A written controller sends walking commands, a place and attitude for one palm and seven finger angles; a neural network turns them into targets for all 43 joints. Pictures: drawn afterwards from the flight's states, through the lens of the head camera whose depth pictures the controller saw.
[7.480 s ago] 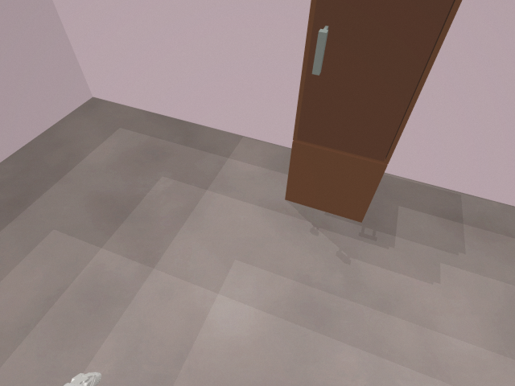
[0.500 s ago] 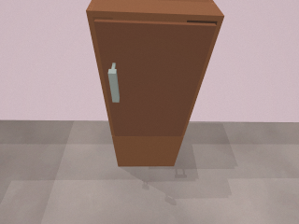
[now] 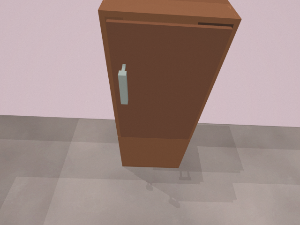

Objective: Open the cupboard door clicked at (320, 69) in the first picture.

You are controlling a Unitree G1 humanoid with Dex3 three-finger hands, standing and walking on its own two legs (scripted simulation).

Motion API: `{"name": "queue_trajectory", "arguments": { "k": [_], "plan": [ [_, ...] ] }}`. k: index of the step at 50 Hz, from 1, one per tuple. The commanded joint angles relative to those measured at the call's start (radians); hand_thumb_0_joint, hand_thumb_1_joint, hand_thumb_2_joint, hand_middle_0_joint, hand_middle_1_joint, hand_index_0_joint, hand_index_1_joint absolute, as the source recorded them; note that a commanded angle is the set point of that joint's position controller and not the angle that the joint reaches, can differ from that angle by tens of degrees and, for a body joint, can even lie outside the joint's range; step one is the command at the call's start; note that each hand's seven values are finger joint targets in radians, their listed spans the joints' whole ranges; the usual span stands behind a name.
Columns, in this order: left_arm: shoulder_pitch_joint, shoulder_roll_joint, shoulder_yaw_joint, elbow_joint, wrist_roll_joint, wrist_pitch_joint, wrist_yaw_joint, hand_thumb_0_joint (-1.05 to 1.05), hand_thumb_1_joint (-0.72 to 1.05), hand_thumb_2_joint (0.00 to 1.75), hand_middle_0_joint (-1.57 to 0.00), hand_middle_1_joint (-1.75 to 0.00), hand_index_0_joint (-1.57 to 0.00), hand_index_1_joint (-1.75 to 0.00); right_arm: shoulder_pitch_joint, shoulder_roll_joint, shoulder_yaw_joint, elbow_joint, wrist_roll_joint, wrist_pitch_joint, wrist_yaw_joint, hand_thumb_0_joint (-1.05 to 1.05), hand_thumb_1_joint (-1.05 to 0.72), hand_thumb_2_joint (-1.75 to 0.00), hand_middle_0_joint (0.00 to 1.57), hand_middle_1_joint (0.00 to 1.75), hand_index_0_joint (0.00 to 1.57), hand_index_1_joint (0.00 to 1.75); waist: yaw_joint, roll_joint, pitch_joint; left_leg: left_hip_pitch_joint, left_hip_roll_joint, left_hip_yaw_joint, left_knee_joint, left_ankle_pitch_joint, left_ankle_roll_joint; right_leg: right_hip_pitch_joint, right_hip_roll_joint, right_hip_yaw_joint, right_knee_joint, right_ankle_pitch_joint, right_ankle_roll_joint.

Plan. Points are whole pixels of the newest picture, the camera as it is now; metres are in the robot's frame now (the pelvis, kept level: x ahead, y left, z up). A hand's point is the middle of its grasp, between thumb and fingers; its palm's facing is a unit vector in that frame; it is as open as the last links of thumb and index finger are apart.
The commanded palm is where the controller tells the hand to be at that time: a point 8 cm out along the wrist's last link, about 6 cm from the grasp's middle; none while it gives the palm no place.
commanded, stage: look again from close up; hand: left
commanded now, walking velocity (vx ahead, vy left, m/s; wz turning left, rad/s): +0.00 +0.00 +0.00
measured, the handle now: (124, 84) +0.54 +0.14 +0.04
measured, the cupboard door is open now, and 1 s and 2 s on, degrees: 0 0 0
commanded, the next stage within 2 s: raise the hand with hooked fingers in 0.46 s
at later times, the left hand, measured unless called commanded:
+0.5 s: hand out of the picture +0.05 +0.20 -0.17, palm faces +0.00 -0.97 -0.25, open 7.4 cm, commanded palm none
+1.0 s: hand (82, 209) +0.16 +0.19 -0.05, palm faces +0.15 -0.99 -0.04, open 8.7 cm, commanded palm +0.14 +0.25 -0.03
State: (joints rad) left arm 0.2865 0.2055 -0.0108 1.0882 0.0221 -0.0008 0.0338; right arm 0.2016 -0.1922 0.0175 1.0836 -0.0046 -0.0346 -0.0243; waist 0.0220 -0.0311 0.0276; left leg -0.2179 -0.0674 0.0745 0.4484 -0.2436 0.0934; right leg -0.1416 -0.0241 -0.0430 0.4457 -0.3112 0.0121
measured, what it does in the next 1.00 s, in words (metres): lowers itself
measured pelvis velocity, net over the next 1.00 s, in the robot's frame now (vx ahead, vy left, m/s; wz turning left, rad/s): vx -0.03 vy -0.06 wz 0.03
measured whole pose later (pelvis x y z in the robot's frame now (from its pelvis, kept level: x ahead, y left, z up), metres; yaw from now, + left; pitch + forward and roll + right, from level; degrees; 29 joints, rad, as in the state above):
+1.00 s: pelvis -0.03 -0.06 -0.09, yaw +2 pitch +12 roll +1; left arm 0.33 0.25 0.32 0.25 -0.35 -0.45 -0.39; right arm 0.18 -0.27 -0.03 0.53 0.05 -0.22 -0.06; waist 0.02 -0.01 -0.14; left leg -0.85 -0.01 0.02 1.12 -0.49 0.01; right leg -0.82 0.06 -0.11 1.12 -0.52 -0.10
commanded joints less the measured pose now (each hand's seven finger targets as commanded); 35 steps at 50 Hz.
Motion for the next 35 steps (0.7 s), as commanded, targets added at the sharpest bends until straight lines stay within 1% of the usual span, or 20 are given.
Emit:
{"name": "queue_trajectory", "arguments": {
  "k": [1,5,6,8,10,12,14,17,18,21,25,27,28,29,30,31,32,33,34,35],
  "plan": [
    [0.032,0.125,0.019,-0.031,-0.004,-0.015,0.005,0.0,0.9,0.9,-0.2,-0.3,-0.2,-0.3,0.034,-0.15,-0.027,-0.034,-0.002,-0.015,-0.013,0.0,-0.9,-0.9,0.2,0.3,0.2,0.3,-0.012,0.042,-0.033,0.071,0.185,-0.189,-0.077,0.322,-0.007,-0.026,-0.082,0.074,-0.045,0.162,-0.043],
    [0.019,0.131,0.02,-0.028,-0.005,-0.013,0.004,0.0,0.9,0.9,-0.2,-0.3,-0.2,-0.3,0.018,-0.157,-0.026,-0.031,-0.003,-0.013,-0.013,0.0,-0.9,-0.9,0.2,0.3,0.2,0.3,-0.012,0.036,-0.016,0.063,0.185,-0.191,-0.086,0.304,-0.01,-0.027,-0.087,0.076,-0.052,0.149,-0.042],
    [0.023,0.134,0.02,-0.03,-0.004,-0.014,0.005,0.0,0.9,0.9,-0.2,-0.3,-0.2,-0.3,0.014,-0.156,-0.027,-0.032,-0.003,-0.014,-0.013,0.0,-0.9,-0.9,0.2,0.3,0.2,0.3,-0.008,0.03,-0.024,0.072,0.184,-0.189,-0.077,0.333,-0.008,-0.019,-0.089,0.076,-0.052,0.177,-0.044],
    [0.011,0.137,0.021,-0.031,-0.005,-0.015,0.004,0.0,0.9,0.9,-0.2,-0.3,-0.2,-0.3,0.01,-0.16,-0.026,-0.029,-0.003,-0.014,-0.013,0.0,-0.9,-0.9,0.2,0.3,0.2,0.3,-0.01,0.02,-0.023,0.065,0.182,-0.183,-0.08,0.32,-0.012,-0.012,-0.093,0.078,-0.055,0.187,-0.045],
    [0.003,0.14,0.023,-0.033,-0.005,-0.013,0.004,0.0,0.9,0.9,-0.2,-0.3,-0.2,-0.3,0.01,-0.165,-0.027,-0.026,-0.004,-0.015,-0.013,0.0,-0.9,-0.9,0.2,0.3,0.2,0.3,-0.012,0.041,-0.036,0.081,0.184,-0.19,-0.085,0.343,-0.014,-0.012,-0.091,0.075,-0.049,0.178,-0.043],
    [-0.002,0.148,0.026,-0.038,-0.005,-0.014,0.005,0.0,0.9,0.9,-0.2,-0.3,-0.2,-0.3,0.008,-0.167,-0.027,-0.027,-0.003,-0.016,-0.014,0.0,-0.9,-0.9,0.2,0.3,0.2,0.3,-0.009,0.032,-0.036,0.078,0.184,-0.187,-0.076,0.374,-0.012,-0.001,-0.093,0.073,-0.049,0.202,-0.044],
    [-0.008,0.15,0.025,-0.038,-0.006,-0.013,0.004,0.0,0.9,0.9,-0.2,-0.3,-0.2,-0.3,0.0,-0.17,-0.027,-0.024,-0.004,-0.014,-0.013,0.0,-0.9,-0.9,0.2,0.3,0.2,0.3,-0.009,0.035,-0.034,0.081,0.184,-0.189,-0.084,0.345,-0.015,-0.006,-0.094,0.076,-0.054,0.183,-0.044],
    [-0.016,0.157,0.027,-0.041,-0.006,-0.014,0.004,0.0,0.9,0.9,-0.2,-0.3,-0.2,-0.3,0.002,-0.169,-0.027,-0.021,-0.003,-0.014,-0.014,0.0,-0.9,-0.9,0.2,0.3,0.2,0.3,-0.008,0.022,-0.037,0.076,0.184,-0.189,-0.084,0.357,-0.014,0.01,-0.098,0.074,-0.056,0.2,-0.046],
    [-0.02,0.156,0.027,-0.041,-0.006,-0.013,0.003,0.0,0.9,0.9,-0.2,-0.3,-0.2,-0.3,-0.004,-0.173,-0.028,-0.021,-0.004,-0.013,-0.013,0.0,-0.9,-0.9,0.2,0.3,0.2,0.3,-0.008,0.031,-0.026,0.074,0.183,-0.187,-0.087,0.343,-0.017,0.002,-0.098,0.076,-0.059,0.196,-0.045],
    [-0.026,0.161,0.029,-0.043,-0.006,-0.014,0.002,0.0,0.9,0.9,-0.2,-0.3,-0.2,-0.3,0.001,-0.171,-0.026,-0.016,-0.004,-0.014,-0.013,0.0,-0.9,-0.9,0.2,0.3,0.2,0.3,-0.006,0.021,-0.031,0.076,0.184,-0.187,-0.088,0.349,-0.016,0.013,-0.1,0.073,-0.062,0.206,-0.046],
    [-0.032,0.162,0.03,-0.042,-0.007,-0.012,0.001,0.0,0.9,0.9,-0.2,-0.3,-0.2,-0.3,0.002,-0.177,-0.024,-0.013,-0.005,-0.014,-0.014,0.0,-0.9,-0.9,0.2,0.3,0.2,0.3,-0.008,0.03,-0.037,0.085,0.185,-0.194,-0.099,0.345,-0.019,0.011,-0.098,0.076,-0.065,0.185,-0.047],
    [-0.034,0.163,0.03,-0.04,-0.007,-0.011,0.001,0.0,0.9,0.9,-0.2,-0.3,-0.2,-0.3,0.001,-0.177,-0.023,-0.011,-0.004,-0.013,-0.014,0.0,-0.9,-0.9,0.2,0.3,0.2,0.3,-0.006,0.029,-0.024,0.076,0.184,-0.193,-0.101,0.343,-0.018,0.012,-0.1,0.074,-0.068,0.187,-0.048],
    [0.037,0.081,0.008,-0.033,0.004,-0.031,0.043,0.0,0.9,0.9,-0.2,-0.3,-0.2,-0.3,0.024,-0.15,-0.019,-0.067,0.005,-0.006,-0.005,0.0,-0.9,-0.9,0.2,0.3,0.2,0.3,-0.024,0.087,0.036,0.053,0.185,-0.167,0.056,0.59,-0.056,-0.068,-0.1,0.088,-0.042,0.323,-0.024],
    [-0.658,0.486,0.37,-1.517,-0.15,-0.219,0.052,0.0,0.88,0.89,-0.2,-0.32,-0.2,-0.32,0.1,-0.285,-0.096,-0.398,0.046,-0.139,-0.017,0.0,-0.9,-0.9,0.2,0.3,0.2,0.3,-0.104,0.249,-0.486,0.417,0.111,-0.211,0.007,0.773,-0.13,-0.11,0.001,-0.024,0.052,0.447,-0.053],
    [-0.167,0.378,0.26,-1.315,-0.078,-0.191,0.063,0.0,0.85,0.88,-0.2,-0.33,-0.2,-0.33,0.04,-0.201,-0.036,-0.37,0.027,-0.248,-0.047,0.0,-0.9,-0.9,0.2,0.3,0.2,0.3,-0.031,0.405,-0.471,0.592,0.193,-0.259,-0.065,0.902,-0.133,-0.236,0.033,-0.017,0.217,0.123,-0.05],
    [0.088,0.116,0.138,-1.18,-0.135,-0.085,0.077,0.0,0.83,0.87,-0.21,-0.34,-0.21,-0.34,0.012,-0.144,-0.053,-0.354,0.027,-0.262,-0.047,0.0,-0.9,-0.9,0.2,0.3,0.2,0.3,-0.048,0.338,-0.323,0.393,0.146,-0.222,-0.101,0.762,-0.181,-0.27,0.038,-0.038,0.304,-0.042,-0.042],
    [0.074,0.017,0.117,-1.08,-0.162,-0.088,0.056,0.0,0.81,0.86,-0.21,-0.36,-0.21,-0.36,0.052,-0.147,-0.071,-0.335,0.031,-0.256,-0.033,0.0,-0.9,-0.9,0.2,0.3,0.2,0.3,-0.074,0.172,-0.159,0.256,0.144,-0.182,-0.071,0.656,-0.158,-0.334,0.028,-0.026,0.282,-0.048,-0.033],
    [-0.028,0.055,0.15,-1.092,-0.181,-0.141,0.025,0.0,0.78,0.85,-0.21,-0.37,-0.21,-0.37,0.022,-0.183,-0.092,-0.393,0.017,-0.253,-0.023,0.0,-0.9,-0.9,0.2,0.3,0.2,0.3,-0.076,0.074,-0.044,0.101,0.127,-0.178,0.011,0.483,-0.129,-0.379,0.029,-0.045,0.223,-0.07,-0.034],
    [-0.002,0.099,0.224,-0.997,-0.193,-0.205,-0.014,0.0,0.76,0.84,-0.21,-0.39,-0.21,-0.39,0.012,-0.209,-0.104,-0.414,0.005,-0.246,-0.018,0.0,-0.9,-0.9,0.2,0.3,0.2,0.3,-0.072,-0.029,-0.041,-0.015,0.104,-0.166,0.1,0.289,-0.12,-0.415,0.038,-0.062,0.173,-0.043,-0.039],
    [0.111,0.059,0.241,-0.893,-0.218,-0.279,-0.063,0.0,0.74,0.83,-0.21,-0.4,-0.21,-0.4,-0.007,-0.203,-0.104,-0.448,0.002,-0.239,-0.016,0.0,-0.9,-0.9,0.2,0.3,0.2,0.3,-0.046,-0.102,-0.059,-0.132,0.078,-0.152,0.19,0.149,-0.113,-0.442,0.046,-0.072,0.17,-0.001,-0.041]
  ]
}}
